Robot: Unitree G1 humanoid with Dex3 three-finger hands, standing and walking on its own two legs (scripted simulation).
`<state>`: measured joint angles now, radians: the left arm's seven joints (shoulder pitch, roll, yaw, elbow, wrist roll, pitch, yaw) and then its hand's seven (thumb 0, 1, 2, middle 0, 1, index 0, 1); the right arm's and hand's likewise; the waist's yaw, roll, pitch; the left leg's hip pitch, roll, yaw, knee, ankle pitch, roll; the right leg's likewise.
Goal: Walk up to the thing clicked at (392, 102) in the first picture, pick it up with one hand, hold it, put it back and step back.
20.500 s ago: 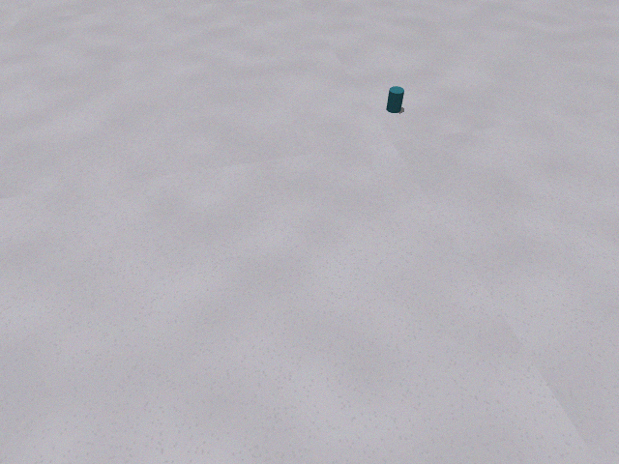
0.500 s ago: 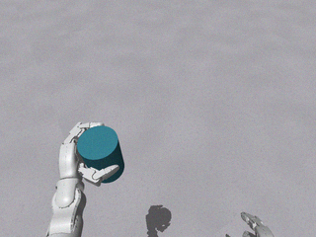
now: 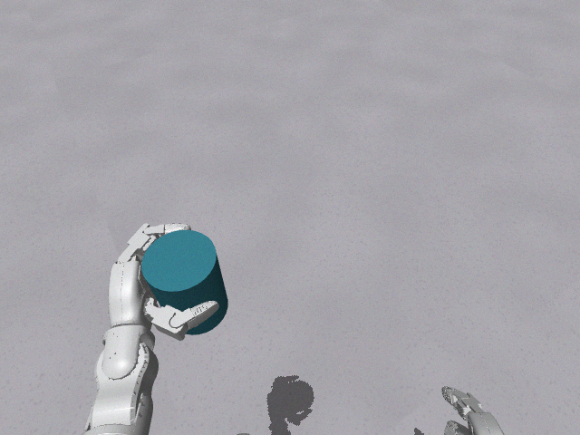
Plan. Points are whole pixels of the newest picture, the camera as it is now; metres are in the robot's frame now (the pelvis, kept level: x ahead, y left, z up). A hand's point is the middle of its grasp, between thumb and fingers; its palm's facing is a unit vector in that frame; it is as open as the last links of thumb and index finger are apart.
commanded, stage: hold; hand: left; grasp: from the side
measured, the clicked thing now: (189, 284) +0.32 +0.16 +0.04
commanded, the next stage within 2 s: crouch in 0.60 s
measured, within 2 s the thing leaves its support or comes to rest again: neither
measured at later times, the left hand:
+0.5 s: hand (176, 279) +0.31 +0.17 +0.06, palm faces +0.14 -0.99 +0.00, open 11.9 cm
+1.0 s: hand (180, 291) +0.32 +0.17 +0.02, palm faces +0.18 -0.98 +0.01, open 11.9 cm
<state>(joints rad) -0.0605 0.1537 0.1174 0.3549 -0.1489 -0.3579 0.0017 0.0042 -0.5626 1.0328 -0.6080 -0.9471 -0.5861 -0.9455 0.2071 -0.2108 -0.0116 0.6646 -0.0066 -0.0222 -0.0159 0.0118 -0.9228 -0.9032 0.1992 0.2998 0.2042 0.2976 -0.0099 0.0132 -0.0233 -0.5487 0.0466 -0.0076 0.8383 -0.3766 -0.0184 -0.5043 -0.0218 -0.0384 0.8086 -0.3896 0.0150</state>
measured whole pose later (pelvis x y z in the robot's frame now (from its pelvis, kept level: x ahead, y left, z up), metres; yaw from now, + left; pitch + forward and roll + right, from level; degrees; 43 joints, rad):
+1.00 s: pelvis +0.00 +0.00 -0.01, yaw +0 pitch +8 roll -1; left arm -0.07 0.13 0.14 0.41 -0.14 -0.42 0.02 0.00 -0.57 1.04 -0.62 -0.93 -0.60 -0.93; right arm 0.19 -0.20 -0.02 0.65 -0.02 -0.04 0.00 0.01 -0.90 -0.90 0.20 0.30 0.20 0.30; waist -0.02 0.00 -0.04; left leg -0.65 0.05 -0.01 0.92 -0.41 -0.01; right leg -0.61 -0.02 -0.04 0.88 -0.42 0.02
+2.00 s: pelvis -0.08 +0.00 -0.37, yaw -5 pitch +30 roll -4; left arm -0.51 0.33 0.45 1.01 -0.14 -0.85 -0.14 0.00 -0.57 1.05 -0.62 -0.94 -0.60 -0.94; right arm 0.03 -0.26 0.02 0.76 -0.12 -0.02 0.09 0.01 -0.92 -0.91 0.20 0.30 0.21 0.30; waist -0.07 -0.04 -0.10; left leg -2.15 0.04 -0.12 2.28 -0.66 -0.03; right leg -2.08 0.00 -0.05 2.24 -0.69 0.01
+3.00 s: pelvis -0.08 +0.01 -0.45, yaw -11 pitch +21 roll -10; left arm -0.47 0.50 0.51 1.10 -0.18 -0.93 -0.15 0.00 -0.57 1.05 -0.62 -0.93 -0.60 -0.93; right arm -0.09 -0.31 0.21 0.70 -0.22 0.01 0.13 0.00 -0.94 -0.91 0.20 0.30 0.21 0.30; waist -0.13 -0.12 0.09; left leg -2.27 0.03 -0.25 2.58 -0.69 -0.04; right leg -2.17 0.04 -0.13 2.46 -0.67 0.04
